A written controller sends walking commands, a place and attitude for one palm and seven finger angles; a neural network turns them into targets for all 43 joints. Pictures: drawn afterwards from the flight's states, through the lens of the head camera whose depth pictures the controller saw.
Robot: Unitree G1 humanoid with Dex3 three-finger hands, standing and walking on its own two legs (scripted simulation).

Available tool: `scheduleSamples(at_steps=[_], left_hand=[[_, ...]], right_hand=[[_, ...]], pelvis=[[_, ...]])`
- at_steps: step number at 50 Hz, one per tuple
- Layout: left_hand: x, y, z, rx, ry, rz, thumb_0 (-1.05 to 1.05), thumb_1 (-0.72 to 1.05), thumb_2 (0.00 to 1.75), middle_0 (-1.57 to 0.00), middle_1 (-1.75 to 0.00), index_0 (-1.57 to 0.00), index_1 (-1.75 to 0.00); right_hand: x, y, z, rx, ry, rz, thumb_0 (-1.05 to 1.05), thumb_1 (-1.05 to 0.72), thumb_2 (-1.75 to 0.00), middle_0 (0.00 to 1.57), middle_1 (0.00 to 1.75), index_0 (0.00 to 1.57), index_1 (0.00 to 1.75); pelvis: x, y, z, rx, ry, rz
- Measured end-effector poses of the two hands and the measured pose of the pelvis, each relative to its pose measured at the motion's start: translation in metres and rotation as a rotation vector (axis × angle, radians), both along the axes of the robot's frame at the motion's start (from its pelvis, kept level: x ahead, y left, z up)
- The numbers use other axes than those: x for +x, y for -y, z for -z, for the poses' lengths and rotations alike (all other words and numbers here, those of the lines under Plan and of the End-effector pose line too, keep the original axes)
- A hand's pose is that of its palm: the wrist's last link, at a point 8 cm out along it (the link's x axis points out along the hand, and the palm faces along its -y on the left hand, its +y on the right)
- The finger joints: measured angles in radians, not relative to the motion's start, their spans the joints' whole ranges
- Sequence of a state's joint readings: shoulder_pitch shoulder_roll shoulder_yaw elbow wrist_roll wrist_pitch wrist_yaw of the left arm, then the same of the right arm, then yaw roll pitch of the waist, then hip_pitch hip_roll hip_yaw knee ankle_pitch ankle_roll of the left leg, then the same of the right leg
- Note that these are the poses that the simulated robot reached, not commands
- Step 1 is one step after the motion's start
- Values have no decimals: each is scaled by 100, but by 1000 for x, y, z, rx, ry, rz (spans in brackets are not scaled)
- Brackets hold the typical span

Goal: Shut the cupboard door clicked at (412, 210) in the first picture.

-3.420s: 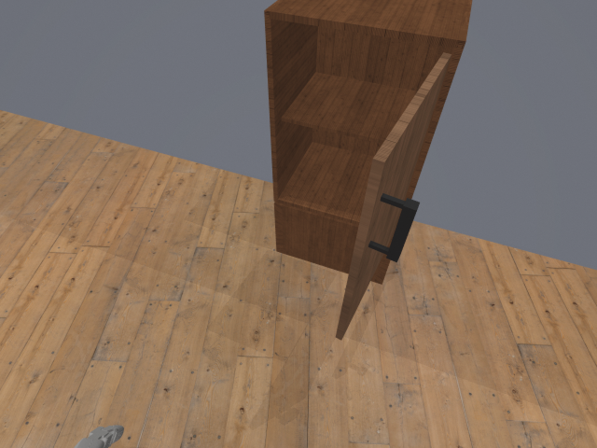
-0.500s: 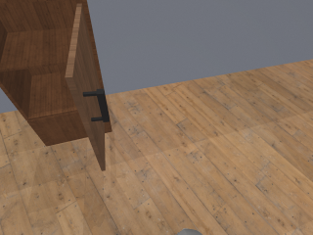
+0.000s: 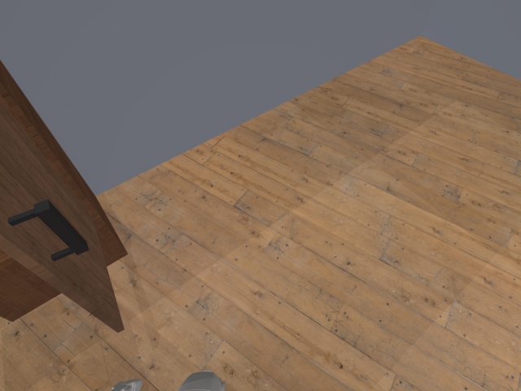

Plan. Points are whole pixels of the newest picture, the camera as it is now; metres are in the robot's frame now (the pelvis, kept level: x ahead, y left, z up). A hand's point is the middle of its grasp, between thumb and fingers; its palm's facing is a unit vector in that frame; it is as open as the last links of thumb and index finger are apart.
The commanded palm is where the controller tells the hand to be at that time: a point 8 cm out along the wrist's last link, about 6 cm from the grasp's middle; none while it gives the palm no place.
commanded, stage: walk around to get in front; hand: left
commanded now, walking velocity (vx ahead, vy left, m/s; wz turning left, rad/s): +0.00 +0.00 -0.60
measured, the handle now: (51, 234) +0.36 +0.40 -0.02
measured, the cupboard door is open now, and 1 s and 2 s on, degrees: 82 82 82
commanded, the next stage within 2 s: none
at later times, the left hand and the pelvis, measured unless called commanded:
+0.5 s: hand out of the picture +0.13 +0.23 -0.17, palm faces -0.27 -0.95 -0.17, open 7.4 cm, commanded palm none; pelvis +0.01 +0.05 +0.00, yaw -19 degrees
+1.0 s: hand (186, 376) +0.16 +0.15 -0.16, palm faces -0.48 -0.86 -0.20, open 7.4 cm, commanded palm none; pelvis +0.06 -0.01 +0.00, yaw -34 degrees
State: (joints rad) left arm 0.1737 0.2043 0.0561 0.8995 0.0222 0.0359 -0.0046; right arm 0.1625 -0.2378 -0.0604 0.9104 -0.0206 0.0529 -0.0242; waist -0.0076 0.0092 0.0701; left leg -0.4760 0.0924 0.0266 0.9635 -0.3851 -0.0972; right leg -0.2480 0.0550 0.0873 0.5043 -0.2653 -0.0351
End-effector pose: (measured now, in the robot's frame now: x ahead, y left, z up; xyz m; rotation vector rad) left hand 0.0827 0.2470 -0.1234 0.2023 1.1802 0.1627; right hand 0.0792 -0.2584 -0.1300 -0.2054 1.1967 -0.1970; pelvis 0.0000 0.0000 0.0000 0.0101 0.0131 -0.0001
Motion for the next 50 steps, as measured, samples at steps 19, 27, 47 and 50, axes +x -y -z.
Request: scheduleSamples(at_steps=[19, 27, 47, 50], left_hand=[[27, -53, 23, -59, -118, 163, 0, 91, 90, -19, -30, -19, -30], [70, -13, 17, -49, -95, 321, 0, 91, 90, -19, -30, -19, -30], [101, 62, 0, -7, -70, 508, 0, 90, 90, -20, -30, -20, -30], [101, 56, 7, -10, -131, 501, 0, 90, 90, -20, -30, -20, -30]], right_hand=[[-48, -63, -30, -59, 41, 190, 1, -91, -90, 20, 30, 20, 30], [-123, -64, -8, 0, -58, 373, 1, -91, -90, 20, 30, 20, 30], [-123, 5, -6, 20, 41, 560, 1, -91, -90, 20, 30, 20, 30], [-90, 14, -12, -3, 80, 552, 1, -91, -90, 19, 30, 20, 30]], pelvis=[[9, -56, -5, -57, 3, 249], [3, -48, -1, -44, 7, 360], [39, 9, -5, -16, 23, 573], [59, 10, -4, -27, 16, 599]])
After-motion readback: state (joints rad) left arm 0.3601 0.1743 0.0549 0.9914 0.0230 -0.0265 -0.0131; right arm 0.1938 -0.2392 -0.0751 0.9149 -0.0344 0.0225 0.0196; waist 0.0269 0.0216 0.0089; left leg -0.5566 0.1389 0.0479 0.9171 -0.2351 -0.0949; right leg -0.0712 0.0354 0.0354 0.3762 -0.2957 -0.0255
